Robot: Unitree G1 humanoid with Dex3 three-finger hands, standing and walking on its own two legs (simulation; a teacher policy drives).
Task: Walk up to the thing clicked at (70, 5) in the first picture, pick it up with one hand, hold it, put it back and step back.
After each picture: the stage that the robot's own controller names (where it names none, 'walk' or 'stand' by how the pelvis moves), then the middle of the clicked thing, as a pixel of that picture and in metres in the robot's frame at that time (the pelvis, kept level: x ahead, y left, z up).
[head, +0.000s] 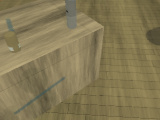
stand; (71, 10) +1.03 +0.11 -0.04
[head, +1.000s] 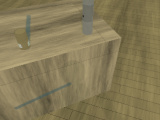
walk; (87, 15) +0.95 +0.03 -0.02
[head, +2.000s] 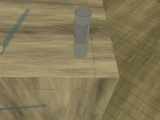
walk; (81, 35) +0.63 +0.09 -0.01
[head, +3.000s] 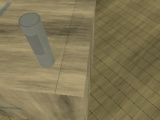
stand; (39, 44) +0.50 +0.24 -0.01
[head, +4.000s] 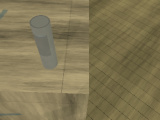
walk; (45, 45) +0.54 +0.18 -0.02
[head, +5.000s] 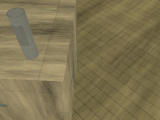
stand; (24, 36) +0.61 +0.30 +0.00
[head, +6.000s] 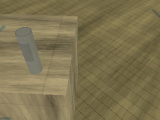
stand; (30, 52) +0.60 +0.29 -0.04
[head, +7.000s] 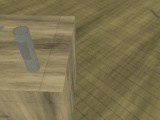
stand; (27, 51) +0.62 +0.30 -0.05
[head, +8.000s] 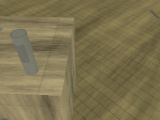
stand; (26, 54) +0.60 +0.31 -0.05
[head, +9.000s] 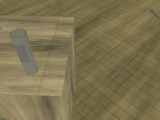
stand; (25, 54) +0.60 +0.31 -0.05
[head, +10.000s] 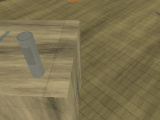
rise first; (32, 56) +0.59 +0.31 -0.04
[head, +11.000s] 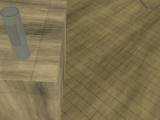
go down; (17, 36) +0.63 +0.28 -0.01
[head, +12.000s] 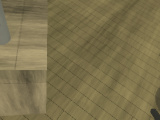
go down; out of the picture +0.61 +0.29 +0.03
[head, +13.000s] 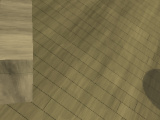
close in; out of the picture +0.60 +0.30 +0.06
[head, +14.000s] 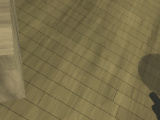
close; out of the picture +0.61 +0.33 +0.09
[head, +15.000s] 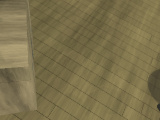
close; out of the picture +0.61 +0.32 +0.06
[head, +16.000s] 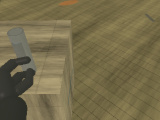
close; (23, 53) +0.62 +0.32 -0.01
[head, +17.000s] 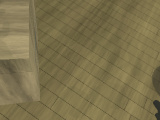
lift; out of the picture +0.63 +0.30 +0.06
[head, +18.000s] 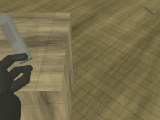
stand; (14, 39) +0.70 +0.37 -0.01
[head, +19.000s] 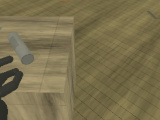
stand; (20, 47) +0.75 +0.40 -0.10
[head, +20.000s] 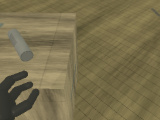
stand; (19, 44) +0.75 +0.40 -0.10
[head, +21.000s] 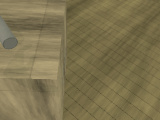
hold; (1, 28) +0.74 +0.41 -0.08
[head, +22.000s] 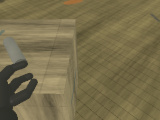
go down; (14, 52) +0.73 +0.44 -0.09
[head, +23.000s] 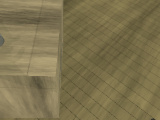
hold; out of the picture +0.71 +0.44 -0.08
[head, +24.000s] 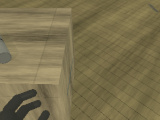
go down; out of the picture +0.72 +0.49 -0.07
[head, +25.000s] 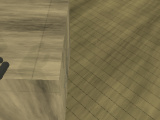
close; out of the picture +0.68 +0.49 -0.08
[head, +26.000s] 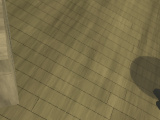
close; out of the picture +0.64 +0.56 -0.01
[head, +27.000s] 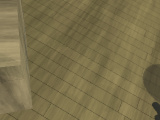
close; out of the picture +0.62 +0.58 -0.02
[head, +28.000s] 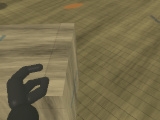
hold; out of the picture +0.62 +0.62 -0.10
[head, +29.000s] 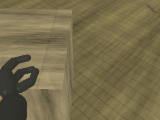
hold; out of the picture +0.59 +0.61 -0.10
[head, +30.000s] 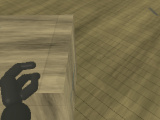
stand; out of the picture +0.59 +0.61 -0.09
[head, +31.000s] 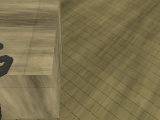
close; out of the picture +0.63 +0.60 -0.08
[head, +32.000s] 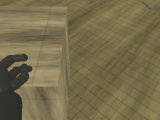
hold; out of the picture +0.62 +0.59 -0.07
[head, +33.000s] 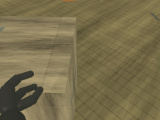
close; out of the picture +0.62 +0.58 -0.10
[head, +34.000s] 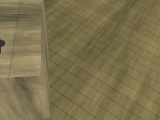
hold; out of the picture +0.60 +0.60 -0.05
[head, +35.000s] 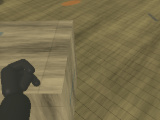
hold; out of the picture +0.62 +0.61 -0.10
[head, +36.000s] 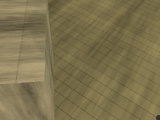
crouch; out of the picture +0.60 +0.60 -0.09
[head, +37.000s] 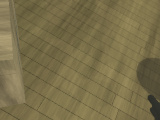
lower; out of the picture +0.60 +0.63 -0.02
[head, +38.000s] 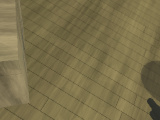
lower; out of the picture +0.60 +0.62 -0.02
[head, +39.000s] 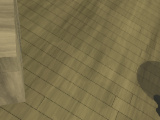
lower; out of the picture +0.61 +0.62 -0.01
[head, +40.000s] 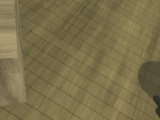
lower; out of the picture +0.61 +0.62 -0.02
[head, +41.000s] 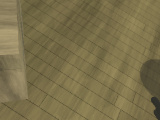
withdraw; out of the picture +0.61 +0.61 -0.01
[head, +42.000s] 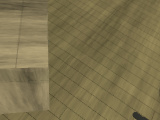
stand; out of the picture +0.58 +0.62 -0.05
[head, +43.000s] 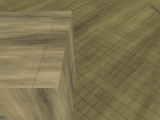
stand; out of the picture +0.62 +0.64 -0.06
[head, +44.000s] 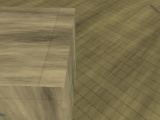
stand; out of the picture +0.61 +0.61 -0.07
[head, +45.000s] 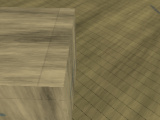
stand; out of the picture +0.61 +0.61 -0.07
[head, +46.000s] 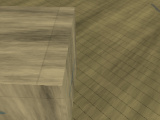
stand; out of the picture +0.62 +0.61 -0.07
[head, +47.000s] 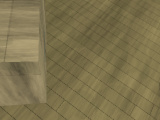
withdraw; out of the picture +0.62 +0.61 -0.04
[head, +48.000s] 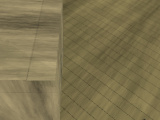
stand; out of the picture +0.60 +0.60 -0.08
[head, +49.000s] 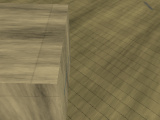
withdraw; out of the picture +0.63 +0.61 -0.07
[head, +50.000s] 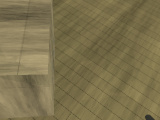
stand; out of the picture +0.60 +0.61 -0.07
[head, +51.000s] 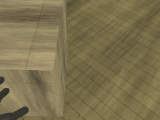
open; out of the picture +0.63 +0.64 -0.04
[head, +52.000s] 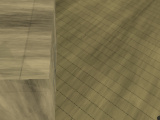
open; out of the picture +0.59 +0.62 -0.08
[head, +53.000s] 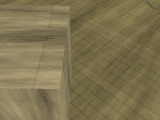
crouch; out of the picture +0.59 +0.63 -0.08
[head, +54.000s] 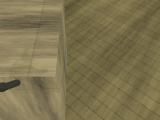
lower; out of the picture +0.61 +0.63 -0.07
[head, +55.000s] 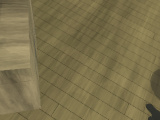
stand; out of the picture +0.60 +0.62 -0.05
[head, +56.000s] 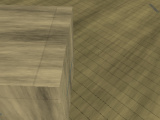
crouch; out of the picture +0.62 +0.60 -0.07
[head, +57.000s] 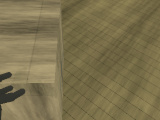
stand; out of the picture +0.60 +0.60 -0.08
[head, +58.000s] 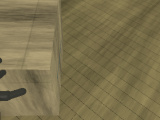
rise; out of the picture +0.64 +0.62 -0.05
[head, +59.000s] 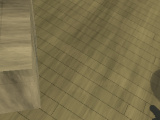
stand; out of the picture +0.58 +0.62 -0.05
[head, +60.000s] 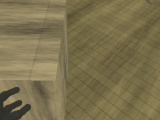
withdraw; out of the picture +0.62 +0.63 -0.07
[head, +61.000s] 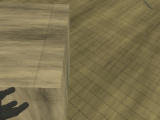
stand; out of the picture +0.58 +0.62 -0.09
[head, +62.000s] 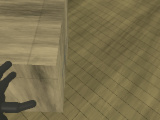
lower; out of the picture +0.64 +0.62 -0.04
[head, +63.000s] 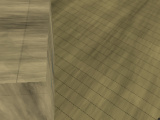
stand; out of the picture +0.59 +0.62 -0.08
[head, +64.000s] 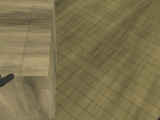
stand; out of the picture +0.62 +0.61 -0.07
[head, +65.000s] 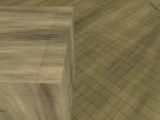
stand; out of the picture +0.64 +0.61 -0.08
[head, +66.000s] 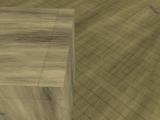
stand; out of the picture +0.62 +0.61 -0.08
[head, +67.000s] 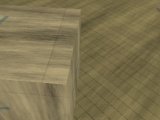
stand; out of the picture +0.64 +0.61 -0.09
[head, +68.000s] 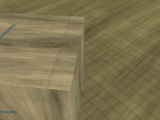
stand; out of the picture +0.66 +0.59 -0.14
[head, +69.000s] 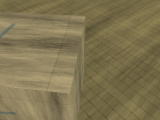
stand; out of the picture +0.64 +0.58 -0.14
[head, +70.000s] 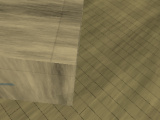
walk; out of the picture +0.70 +0.52 -0.12
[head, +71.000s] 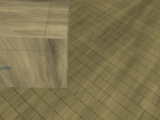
walk; out of the picture +0.79 +0.62 -0.12
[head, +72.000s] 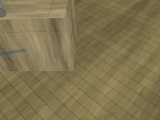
walk; out of the picture +1.08 +0.71 -0.11
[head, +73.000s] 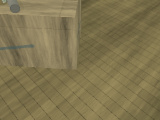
stand; (12, 1) +1.22 +0.60 -0.12
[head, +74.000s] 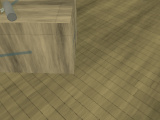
stand; (9, 10) +1.25 +0.63 -0.14
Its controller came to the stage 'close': yes
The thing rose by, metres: 0.00
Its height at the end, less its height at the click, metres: -0.09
